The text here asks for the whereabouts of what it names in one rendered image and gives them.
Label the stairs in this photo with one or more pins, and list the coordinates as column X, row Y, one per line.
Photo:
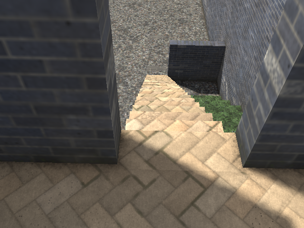
column 162, row 105

